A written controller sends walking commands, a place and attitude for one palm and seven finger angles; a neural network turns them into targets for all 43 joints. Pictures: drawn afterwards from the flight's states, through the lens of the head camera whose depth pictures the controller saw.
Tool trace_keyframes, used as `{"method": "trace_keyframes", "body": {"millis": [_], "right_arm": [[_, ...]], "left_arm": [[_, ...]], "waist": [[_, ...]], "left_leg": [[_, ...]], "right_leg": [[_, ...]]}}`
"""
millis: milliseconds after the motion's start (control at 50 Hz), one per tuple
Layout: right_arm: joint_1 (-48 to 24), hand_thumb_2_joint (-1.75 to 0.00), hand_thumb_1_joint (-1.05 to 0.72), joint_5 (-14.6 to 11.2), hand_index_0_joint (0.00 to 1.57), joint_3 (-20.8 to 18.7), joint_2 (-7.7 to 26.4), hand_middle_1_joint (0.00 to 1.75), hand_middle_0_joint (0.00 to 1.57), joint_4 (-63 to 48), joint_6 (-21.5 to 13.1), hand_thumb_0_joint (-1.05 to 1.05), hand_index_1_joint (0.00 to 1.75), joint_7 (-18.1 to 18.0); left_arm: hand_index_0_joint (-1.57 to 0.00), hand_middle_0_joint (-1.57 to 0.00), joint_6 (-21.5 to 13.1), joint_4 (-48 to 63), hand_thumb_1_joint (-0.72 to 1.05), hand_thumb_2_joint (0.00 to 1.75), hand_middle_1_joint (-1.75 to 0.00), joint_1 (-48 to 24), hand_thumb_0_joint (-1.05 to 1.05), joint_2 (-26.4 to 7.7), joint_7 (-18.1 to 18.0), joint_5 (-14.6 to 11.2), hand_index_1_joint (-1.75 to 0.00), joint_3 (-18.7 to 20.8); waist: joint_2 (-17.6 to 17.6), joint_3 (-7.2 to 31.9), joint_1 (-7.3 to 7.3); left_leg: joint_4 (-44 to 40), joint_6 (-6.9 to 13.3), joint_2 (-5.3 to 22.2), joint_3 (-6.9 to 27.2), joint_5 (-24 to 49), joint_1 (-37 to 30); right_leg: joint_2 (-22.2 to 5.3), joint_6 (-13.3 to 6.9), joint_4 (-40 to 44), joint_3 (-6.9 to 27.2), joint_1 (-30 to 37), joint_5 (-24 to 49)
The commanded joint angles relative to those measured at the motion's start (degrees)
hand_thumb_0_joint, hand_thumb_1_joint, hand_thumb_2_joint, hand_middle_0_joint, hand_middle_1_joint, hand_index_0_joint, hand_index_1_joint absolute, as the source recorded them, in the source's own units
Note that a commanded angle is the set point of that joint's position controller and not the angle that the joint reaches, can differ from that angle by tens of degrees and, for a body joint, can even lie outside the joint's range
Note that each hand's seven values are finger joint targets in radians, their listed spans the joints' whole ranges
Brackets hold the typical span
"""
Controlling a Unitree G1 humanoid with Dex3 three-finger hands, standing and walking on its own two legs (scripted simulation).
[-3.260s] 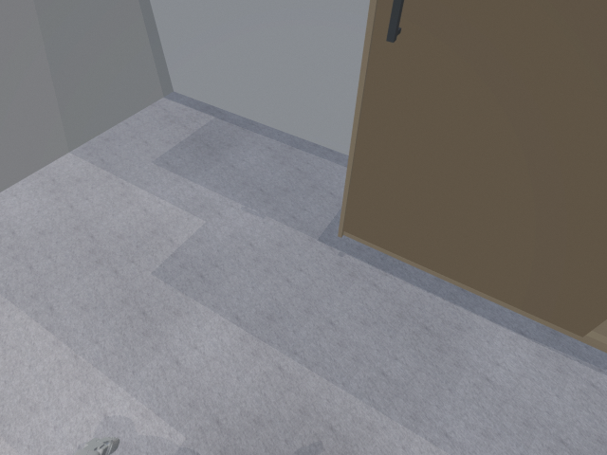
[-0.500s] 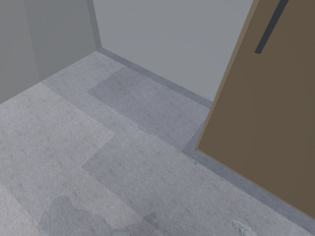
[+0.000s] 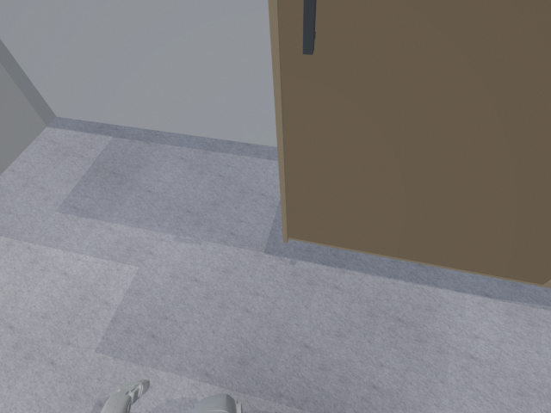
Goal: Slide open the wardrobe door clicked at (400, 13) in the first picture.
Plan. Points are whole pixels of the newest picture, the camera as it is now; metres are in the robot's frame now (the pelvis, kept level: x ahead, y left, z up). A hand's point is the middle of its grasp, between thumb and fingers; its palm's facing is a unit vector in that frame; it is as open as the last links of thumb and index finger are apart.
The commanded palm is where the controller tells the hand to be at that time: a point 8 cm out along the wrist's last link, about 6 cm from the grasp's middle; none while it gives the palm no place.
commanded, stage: turn to face it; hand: left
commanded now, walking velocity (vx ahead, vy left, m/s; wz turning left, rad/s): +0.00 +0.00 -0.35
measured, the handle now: out of the picture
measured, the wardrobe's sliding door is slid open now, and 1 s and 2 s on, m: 0.00 0.00 0.00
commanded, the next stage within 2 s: take the last steps up to it in 0.28 s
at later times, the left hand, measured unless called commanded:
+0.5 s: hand out of the picture +0.11 +0.22 -0.16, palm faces -0.16 -0.97 -0.19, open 7.4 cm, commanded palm none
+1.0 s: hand out of the picture +0.07 +0.14 -0.16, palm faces -0.17 -0.98 -0.13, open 7.4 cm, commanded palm none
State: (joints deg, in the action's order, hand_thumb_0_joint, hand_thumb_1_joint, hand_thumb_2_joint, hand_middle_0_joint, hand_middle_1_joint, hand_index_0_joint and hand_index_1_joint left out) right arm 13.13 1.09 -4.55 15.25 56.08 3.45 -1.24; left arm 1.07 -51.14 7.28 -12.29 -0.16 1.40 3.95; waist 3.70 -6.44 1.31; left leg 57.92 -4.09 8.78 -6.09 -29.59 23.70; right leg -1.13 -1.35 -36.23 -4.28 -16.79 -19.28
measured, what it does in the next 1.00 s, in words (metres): walks ahead: left foot, then right foot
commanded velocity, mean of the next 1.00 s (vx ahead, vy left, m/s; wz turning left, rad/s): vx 0.19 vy -0.02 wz -0.14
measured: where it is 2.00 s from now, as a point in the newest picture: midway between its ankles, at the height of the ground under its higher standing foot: (304, 395)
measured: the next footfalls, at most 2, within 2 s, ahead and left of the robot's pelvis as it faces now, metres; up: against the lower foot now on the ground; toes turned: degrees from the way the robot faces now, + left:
left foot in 0.28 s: +0.08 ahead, +0.13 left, +0.00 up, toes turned -1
right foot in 0.68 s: +0.01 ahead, -0.11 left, +0.00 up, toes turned -19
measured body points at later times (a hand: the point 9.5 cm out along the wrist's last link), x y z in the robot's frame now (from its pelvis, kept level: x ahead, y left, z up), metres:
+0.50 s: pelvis +0.01 +0.04 +0.02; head +0.04 +0.05 +0.47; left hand +0.12 +0.27 -0.14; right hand +0.01 -0.21 -0.12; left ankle +0.04 +0.13 -0.73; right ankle -0.06 -0.09 -0.66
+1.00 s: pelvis +0.10 -0.02 +0.01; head +0.12 -0.02 +0.46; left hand +0.08 +0.19 -0.15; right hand +0.08 -0.26 -0.14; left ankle +0.22 +0.08 -0.69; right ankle -0.03 -0.10 -0.72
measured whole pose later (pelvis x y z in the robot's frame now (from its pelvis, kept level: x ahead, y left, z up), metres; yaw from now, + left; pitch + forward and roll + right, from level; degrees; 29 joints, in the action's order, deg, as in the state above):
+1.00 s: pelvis +0.10 -0.02 +0.01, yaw -13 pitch +0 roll -1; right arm 12.5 1.5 -3.3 10.1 60.3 0.0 1.5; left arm -2.7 -66.2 23.0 -6.0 -0.6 1.8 1.3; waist 0.6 -2.9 -0.6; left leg 45.1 -1.4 7.0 -6.3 -14.0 29.5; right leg 0.0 -0.6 -19.5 -6.2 1.1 -20.2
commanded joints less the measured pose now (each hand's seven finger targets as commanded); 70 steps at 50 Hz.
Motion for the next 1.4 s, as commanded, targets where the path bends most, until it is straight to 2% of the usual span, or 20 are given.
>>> {"method": "trace_keyframes", "body": {"millis": [0, 220, 260, 280, 380, 520, 600, 640, 660, 700, 780, 960, 1020, 1040, 1060, 1080, 1100, 1140, 1200, 1380], "right_arm": [[-1.8, -0.9, -0.9, 0.0, 0.2, 0.3, 2.5, 0.3, 0.2, -5.4, -2.0, 0.0, 0.3, -0.3], [5.3, -0.9, -0.9, -0.6, 0.2, 1.0, 1.5, 0.3, 0.2, -3.5, -3.3, 0.0, 0.3, -0.6], [6.3, -0.9, -0.9, 0.3, 0.2, 0.0, 8.9, 0.3, 0.2, -3.9, -4.0, 0.0, 0.3, -0.8], [5.5, -0.9, -0.9, 0.6, 0.2, -0.2, 9.9, 0.3, 0.2, -4.5, -3.8, 0.0, 0.3, -1.0], [-0.1, -0.9, -0.9, 0.7, 0.2, 1.1, 4.4, 0.3, 0.2, -5.0, -4.3, 0.0, 0.3, -1.2], [7.7, -0.9, -0.9, 1.1, 0.2, -0.5, 6.2, 0.3, 0.2, 0.0, -4.7, 0.0, 0.3, -0.5], [5.9, -0.9, -0.9, 0.9, 0.2, -0.5, 6.6, 0.3, 0.2, 1.5, -4.4, 0.0, 0.3, -0.1], [4.8, -0.9, -0.9, 0.3, 0.2, 0.5, 2.3, 0.3, 0.2, 1.2, -4.6, 0.0, 0.3, 0.4], [1.0, -0.9, -0.9, -0.1, 0.2, 1.7, -1.7, 0.3, 0.2, -1.1, -4.7, 0.0, 0.3, 0.8], [-6.1, -0.9, -0.9, 0.5, 0.2, 1.0, 1.0, 0.3, 0.2, -2.8, -4.1, 0.0, 0.3, 1.3], [0.9, -0.9, -0.9, 0.8, 0.2, 0.7, -1.2, 0.3, 0.2, 1.3, -4.2, 0.0, 0.3, 2.0], [-5.0, -0.9, -0.9, 0.0, 0.2, 1.4, -3.6, 0.3, 0.2, -0.7, -5.5, 0.0, 0.3, 2.8], [3.9, -0.9, -0.9, 0.3, 0.2, 0.9, -1.8, 0.3, 0.2, 2.4, -6.5, 0.0, 0.3, 1.8], [12.1, -0.9, -0.9, 0.8, 0.2, 0.2, 1.2, 0.3, 0.2, 4.9, -6.9, 0.0, 0.3, 1.1], [18.3, -0.9, -0.9, 1.3, 0.2, -1.1, 7.8, 0.3, 0.2, 6.2, -7.2, 0.0, 0.3, 0.3], [19.6, -0.9, -0.9, 0.6, 0.2, -1.1, 9.4, 0.3, 0.2, 6.5, -6.3, 0.0, 0.3, 0.2], [15.8, -0.9, -0.9, 0.4, 0.2, -1.0, 7.9, 0.3, 0.2, 6.0, -6.3, 0.0, 0.3, -0.2], [8.2, -0.9, -0.9, 0.4, 0.2, 0.4, 1.9, 0.3, 0.2, 4.0, -6.7, 0.0, 0.3, -0.3], [4.1, -0.9, -0.9, 0.5, 0.2, 1.2, -0.9, 0.3, 0.2, 3.0, -7.4, 0.0, 0.3, -0.4], [1.6, -0.9, -0.9, 0.3, 0.2, 1.0, 0.5, 0.3, 0.2, 3.4, -5.5, 0.0, 0.3, -0.1]], "left_arm": [[-0.2, -0.2, -0.4, 2.4, 0.9, 0.9, -0.3, 2.7, 0.0, -10.6, -1.1, -0.3, -0.3, 2.4], [-0.2, -0.2, 0.7, 2.2, 0.9, 0.9, -0.3, -1.0, 0.0, -10.2, -0.9, -0.4, -0.3, 2.4], [-0.2, -0.2, 1.4, 3.3, 0.9, 0.9, -0.3, 2.7, 0.0, -4.1, -0.3, -1.2, -0.3, 1.4], [-0.2, -0.2, 1.6, 3.5, 0.9, 0.9, -0.3, 0.9, 0.0, -4.8, -0.3, -0.6, -0.3, 1.4], [-0.2, -0.2, 1.7, 0.2, 0.9, 0.9, -0.3, 3.5, 0.0, -3.9, 0.8, -0.2, -0.3, 1.5], [-0.2, -0.2, 0.3, -0.2, 0.9, 0.9, -0.3, -1.1, 0.0, -1.8, 2.3, 0.2, -0.3, 0.2], [-0.2, -0.2, -0.6, -4.0, 0.9, 0.9, -0.3, 6.0, 0.0, -1.1, 2.3, 0.0, -0.3, 0.2], [-0.2, -0.2, -1.6, -7.0, 0.9, 0.9, -0.3, 13.0, 0.0, -4.8, 1.4, 0.2, -0.3, 0.9], [-0.2, -0.2, -1.8, -8.6, 0.9, 0.9, -0.3, 17.3, 0.0, -10.1, 0.5, 0.4, -0.3, 1.9], [-0.2, -0.2, -2.4, -9.8, 0.9, 0.9, -0.3, 18.9, 0.0, -9.9, -0.5, -0.4, -0.3, 1.7], [-0.2, -0.2, -4.1, -9.1, 0.9, 0.9, -0.3, 12.7, 0.0, -3.7, -0.6, -0.1, -0.3, -0.2], [-0.2, -0.2, -5.1, -13.6, 0.9, 0.9, -0.3, 17.4, 0.0, -3.9, -1.1, 0.1, -0.3, -0.5], [-0.2, -0.2, -4.8, -14.1, 0.9, 0.9, -0.3, 16.8, 0.0, -3.6, -1.2, -0.2, -0.3, -0.4], [-0.2, -0.2, -4.7, -13.8, 0.9, 0.9, -0.3, 17.5, 0.0, -2.2, -1.1, -0.5, -0.3, -0.4], [-0.2, -0.2, -4.3, -12.9, 0.9, 0.9, -0.3, 21.1, 0.0, 0.9, -0.7, -1.2, -0.3, -0.6], [-0.2, -0.2, -4.6, -11.1, 0.9, 0.9, -0.3, 19.0, 0.0, 0.6, -0.6, -0.9, -0.3, -0.8], [-0.2, -0.2, -4.2, -10.5, 0.9, 0.9, -0.3, 15.5, 0.0, 0.8, -0.8, -0.7, -0.3, -0.8], [-0.2, -0.2, -3.7, -9.8, 0.9, 0.9, -0.3, 9.7, 0.0, 1.2, 0.2, 0.0, -0.3, -0.5], [-0.2, -0.2, -2.0, -10.7, 0.9, 0.9, -0.3, 14.4, 0.0, 3.8, 0.4, 0.3, -0.3, -0.5], [-0.2, -0.2, -2.1, -8.6, 0.9, 0.9, -0.3, 12.7, 0.0, 2.1, -0.2, 0.1, -0.3, -1.0]], "waist": [[-12.4, 9.6, -1.65], [-11.2, 9.3, 1.33], [13.3, 9.0, 0.31], [14.0, 6.5, 1.29], [4.7, 7.3, -0.99], [5.3, 5.8, 3.32], [5.5, 5.9, -0.21], [-5.2, 6.2, -3.67], [-19.7, 3.7, -6.31], [-16.6, -2.0, -7.08], [-9.6, -2.5, -1.09], [-10.9, -1.8, -2.13], [-7.7, 2.9, 2.13], [-2.2, 8.7, 4.95], [11.6, 16.3, 5.51], [13.2, 16.5, 5.41], [10.0, 13.7, 5.1], [1.8, 2.1, 2.65], [2.5, 3.8, -1.36], [0.7, 4.4, -3.94]], "left_leg": [[6.5, -1.4, -1.2, 4.2, 4.5, 8.8], [-29.6, 0.5, -5.3, 1.4, 17.2, -12.4], [-40.8, 7.9, 12.2, 20.7, 27.6, -19.5], [-44.2, 11.8, 17.6, 25.4, 26.2, -13.1], [-42.3, 11.0, 8.4, 9.5, 25.6, -13.1], [-45.0, 11.5, 11.1, 11.4, 8.9, -18.3], [-40.6, 8.7, 9.2, 7.3, 4.2, -12.9], [-28.6, 4.9, 4.1, 0.6, -0.6, 1.9], [-14.3, 2.0, -3.6, -6.0, -4.8, 15.1], [-0.8, 3.3, -2.0, 3.2, -0.2, 19.3], [0.3, 1.9, -0.5, 1.8, 11.9, 13.5], [-16.8, 3.3, -2.2, -1.0, 15.6, 5.9], [-26.2, 4.5, -5.8, -3.2, 19.7, -10.5], [-29.4, 5.9, -2.7, 0.3, 23.5, -22.9], [-32.7, 11.4, 12.4, 19.9, 28.1, -35.2], [-40.3, 15.6, 18.9, 28.5, 23.8, -32.5], [-42.9, 15.8, 19.1, 28.7, 17.0, -28.0], [-45.7, 13.8, 15.1, 21.1, 14.8, -13.9], [-46.0, 11.3, 9.8, 8.2, 21.5, -7.9], [-35.7, 8.7, 4.7, 1.1, 25.4, -7.6]], "right_leg": [[-13.7, -8.5, 12.3, 13.1, 11.2, 40.3], [-9.1, -5.2, 8.2, 16.4, 1.3, 24.3], [2.4, 1.6, -7.4, 6.4, -11.6, -4.0], [2.9, 2.7, -19.4, 6.2, -11.9, -15.0], [-0.4, 3.6, -26.0, 5.1, -10.4, -5.7], [-0.7, 2.5, -5.8, -0.4, -7.7, -9.0], [1.0, 1.2, 9.1, -3.6, 4.1, -0.6], [-5.8, -2.0, 19.2, 5.5, 20.1, -4.7], [-17.9, -7.7, 27.2, 24.0, 24.4, -15.4], [-21.0, -11.3, 31.8, 30.3, 14.4, -22.1], [-14.2, -7.5, 27.6, 11.2, 9.8, 1.5], [-13.9, -6.7, 22.9, 6.5, 12.2, 20.6], [-10.6, -4.4, 9.1, 2.9, 10.1, 30.6], [-7.5, -2.4, -3.0, 0.8, 5.4, 27.3], [-0.2, 0.5, -19.7, -3.5, -6.8, 4.2], [2.2, 0.0, -31.3, -0.1, -11.3, -15.5], [-0.5, -0.5, -37.1, 3.1, -15.1, -13.3], [-5.2, 0.3, -36.4, 4.2, -16.8, -4.9], [-5.8, 1.5, -26.3, 2.1, -9.1, -1.3], [-2.7, 3.1, 7.5, -2.3, 5.8, 12.7]]}}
